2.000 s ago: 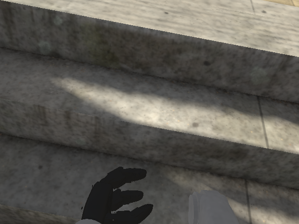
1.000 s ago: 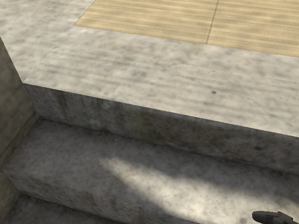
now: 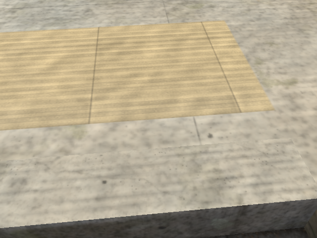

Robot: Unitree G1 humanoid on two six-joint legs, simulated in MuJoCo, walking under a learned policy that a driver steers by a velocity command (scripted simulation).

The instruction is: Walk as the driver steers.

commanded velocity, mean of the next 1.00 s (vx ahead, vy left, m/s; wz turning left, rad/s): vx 0.49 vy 0.00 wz -0.01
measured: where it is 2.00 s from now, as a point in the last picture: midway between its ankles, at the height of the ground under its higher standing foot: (139, 89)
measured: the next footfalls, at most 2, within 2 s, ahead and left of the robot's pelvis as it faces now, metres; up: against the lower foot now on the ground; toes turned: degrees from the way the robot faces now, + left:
left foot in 0.38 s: +0.33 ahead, +0.06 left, +0.19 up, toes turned +4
right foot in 0.88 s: +0.61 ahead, -0.10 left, +0.38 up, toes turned -5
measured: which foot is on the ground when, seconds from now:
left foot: up 0.00-0.36, down 0.38-0.92, up 0.94-1.00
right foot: down 0.00-0.42, up 0.44-0.86, down 0.88-1.00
